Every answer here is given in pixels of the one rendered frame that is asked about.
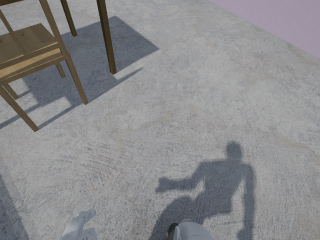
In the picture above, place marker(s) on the robot right shin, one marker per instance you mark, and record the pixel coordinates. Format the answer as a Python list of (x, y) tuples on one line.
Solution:
[(185, 220)]

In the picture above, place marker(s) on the chair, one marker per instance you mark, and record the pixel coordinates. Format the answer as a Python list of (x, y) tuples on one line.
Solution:
[(31, 49)]

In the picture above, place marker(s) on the right robot thigh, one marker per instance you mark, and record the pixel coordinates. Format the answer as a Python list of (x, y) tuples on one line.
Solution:
[(191, 231)]

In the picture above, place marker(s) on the robot left hand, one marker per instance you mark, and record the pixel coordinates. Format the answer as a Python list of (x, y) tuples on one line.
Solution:
[(75, 226)]

